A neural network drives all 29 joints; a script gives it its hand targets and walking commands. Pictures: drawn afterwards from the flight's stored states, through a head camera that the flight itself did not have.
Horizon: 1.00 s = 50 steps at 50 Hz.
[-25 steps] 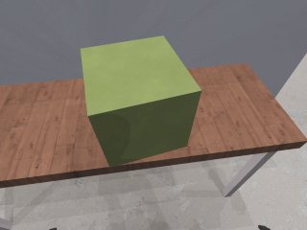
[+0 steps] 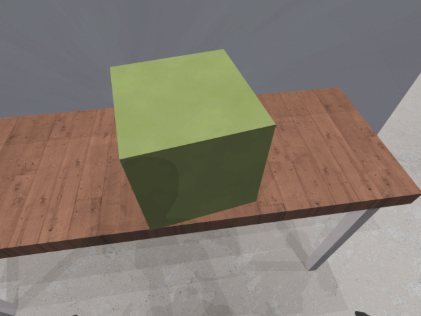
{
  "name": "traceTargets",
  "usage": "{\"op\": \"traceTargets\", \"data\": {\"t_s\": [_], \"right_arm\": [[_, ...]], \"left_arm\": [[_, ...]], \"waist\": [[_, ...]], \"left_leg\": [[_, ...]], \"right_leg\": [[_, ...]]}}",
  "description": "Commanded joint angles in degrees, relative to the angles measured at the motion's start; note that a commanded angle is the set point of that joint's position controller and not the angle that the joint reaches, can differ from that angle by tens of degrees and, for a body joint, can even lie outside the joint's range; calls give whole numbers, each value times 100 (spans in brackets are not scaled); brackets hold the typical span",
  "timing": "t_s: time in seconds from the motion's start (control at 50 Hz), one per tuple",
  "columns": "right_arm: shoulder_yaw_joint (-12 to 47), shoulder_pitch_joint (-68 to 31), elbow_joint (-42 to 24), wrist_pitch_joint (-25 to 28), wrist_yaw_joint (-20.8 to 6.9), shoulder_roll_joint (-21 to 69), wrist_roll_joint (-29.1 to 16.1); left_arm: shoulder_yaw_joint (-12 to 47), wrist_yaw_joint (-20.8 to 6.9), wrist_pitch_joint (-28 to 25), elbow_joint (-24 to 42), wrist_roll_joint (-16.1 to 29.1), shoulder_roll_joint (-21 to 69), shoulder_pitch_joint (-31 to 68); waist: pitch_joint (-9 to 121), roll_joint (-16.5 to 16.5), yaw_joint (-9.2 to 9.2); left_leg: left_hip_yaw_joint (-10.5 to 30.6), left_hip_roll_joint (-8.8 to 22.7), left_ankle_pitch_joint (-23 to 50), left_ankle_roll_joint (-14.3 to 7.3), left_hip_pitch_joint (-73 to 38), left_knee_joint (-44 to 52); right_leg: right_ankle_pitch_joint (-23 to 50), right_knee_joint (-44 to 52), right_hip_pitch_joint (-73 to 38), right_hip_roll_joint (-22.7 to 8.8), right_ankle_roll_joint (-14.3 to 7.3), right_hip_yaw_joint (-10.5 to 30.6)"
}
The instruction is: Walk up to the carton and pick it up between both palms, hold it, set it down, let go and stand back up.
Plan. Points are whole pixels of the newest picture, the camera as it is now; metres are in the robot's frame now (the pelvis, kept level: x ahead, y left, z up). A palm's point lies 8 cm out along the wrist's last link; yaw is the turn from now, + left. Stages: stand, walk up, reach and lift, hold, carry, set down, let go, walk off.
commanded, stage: stand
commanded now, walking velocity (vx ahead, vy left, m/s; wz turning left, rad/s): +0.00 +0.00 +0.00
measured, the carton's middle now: (187, 138) +0.47 +0.06 +0.06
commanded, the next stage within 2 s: none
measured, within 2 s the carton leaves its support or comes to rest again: neither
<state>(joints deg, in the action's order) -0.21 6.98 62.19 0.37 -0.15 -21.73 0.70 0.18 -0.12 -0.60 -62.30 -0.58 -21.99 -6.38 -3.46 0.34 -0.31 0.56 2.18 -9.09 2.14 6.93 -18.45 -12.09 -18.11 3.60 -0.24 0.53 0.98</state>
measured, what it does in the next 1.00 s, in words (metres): stands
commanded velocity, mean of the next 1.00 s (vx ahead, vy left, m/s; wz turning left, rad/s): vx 0.00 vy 0.00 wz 0.00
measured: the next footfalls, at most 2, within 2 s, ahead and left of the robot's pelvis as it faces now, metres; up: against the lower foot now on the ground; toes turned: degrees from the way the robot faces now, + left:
none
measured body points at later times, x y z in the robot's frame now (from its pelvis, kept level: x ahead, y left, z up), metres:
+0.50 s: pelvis +0.00 +0.00 +0.00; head +0.01 +0.00 +0.45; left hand +0.09 +0.31 -0.12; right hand +0.08 -0.31 -0.13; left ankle +0.01 +0.14 -0.75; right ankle -0.02 -0.13 -0.75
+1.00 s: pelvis +0.00 +0.00 +0.00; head +0.01 +0.00 +0.45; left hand +0.09 +0.31 -0.12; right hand +0.08 -0.31 -0.13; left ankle +0.01 +0.14 -0.75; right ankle -0.02 -0.13 -0.75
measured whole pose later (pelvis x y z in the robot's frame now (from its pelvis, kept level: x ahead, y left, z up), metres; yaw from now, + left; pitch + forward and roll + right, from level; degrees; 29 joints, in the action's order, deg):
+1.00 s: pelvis +0.00 +0.00 +0.00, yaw +0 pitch -2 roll +0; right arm -0.3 6.6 61.9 0.3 -0.2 -21.7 0.6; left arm 0.1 -0.1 -0.6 -61.9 -0.5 -21.9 -6.1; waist -3.6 0.3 -0.4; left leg 0.7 2.3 -9.3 2.3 7.0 -18.7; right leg -12.1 -18.1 3.6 -0.2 0.6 0.9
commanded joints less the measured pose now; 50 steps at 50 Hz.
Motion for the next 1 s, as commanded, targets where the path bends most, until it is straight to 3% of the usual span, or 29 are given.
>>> {"op": "traceTargets", "data": {"t_s": [0.0, 0.1, 0.22, 0.28, 0.38, 0.4, 0.44, 0.56, 0.6, 0.68, 0.98], "right_arm": [[-238, -186, -254, 81, 49, -1201, 14], [-231, -147, -272, 84, 46, -1171, 1], [-202, -204, -303, 88, 26, -1107, 7], [-202, -224, -303, 61, 28, -1066, 1], [-209, -141, -254, 77, 40, -1123, 2], [-196, -179, -294, 87, 44, -1096, -10], [-226, -185, -312, 76, 45, -1134, -4], [-200, -95, -274, 77, 26, -1085, -3], [-229, -188, -299, 100, 44, -1162, -5], [-211, -132, -311, 95, 29, -1086, -4], [-232, -154, -296, 93, 47, -1145, 0]], "left_arm": [[-236, 37, -84, 309, -1, -1124, 238], [-235, 57, -84, 270, -10, -1173, 134], [-249, 62, -89, 302, 22, -1158, 179], [-244, 57, -83, 307, 5, -1209, 234], [-223, 37, -71, 300, 14, -1115, 205], [-221, 45, -74, 298, -20, -1128, 145], [-235, 58, -73, 318, -13, -1137, 155], [-241, 37, -75, 326, 1, -1203, 190], [-255, 49, -94, 318, -10, -1158, 198], [-242, 43, -100, 324, 1, -1177, 195], [-239, 67, -62, 310, 4, -1142, 140]], "waist": [[356, 48, -6], [377, -99, 4], [443, 3, 52], [468, 37, -27], [333, 41, -11], [363, -118, 8], [312, 11, -3], [389, -78, -12], [332, 140, -7], [483, -90, -5], [394, 98, -15]], "left_leg": [[391, 542, 754, -309, -264, 213], [418, 545, 819, -304, -278, 203], [382, 564, 939, -311, -272, 155], [355, 538, 839, -310, -316, 161], [380, 544, 692, -308, -237, 201], [438, 568, 729, -296, -271, 230], [400, 560, 671, -327, -274, 196], [369, 551, 641, -285, -264, 228], [416, 529, 615, -324, -166, 210], [389, 560, 783, -307, -329, 167], [371, 532, 799, -277, -288, 201]], "right_leg": [[997, 305, 320, -662, -208, 408], [1095, 300, 252, -653, -204, 328], [1225, 265, 171, -686, -208, 398], [1262, 256, 194, -710, -206, 439], [933, 303, 298, -663, -204, 403], [980, 301, 273, -644, -202, 367], [925, 296, 340, -649, -208, 410], [872, 313, 278, -647, -190, 421], [948, 297, 239, -668, -228, 435], [1108, 247, 228, -657, -206, 389], [1096, 284, 250, -648, -204, 401]]}}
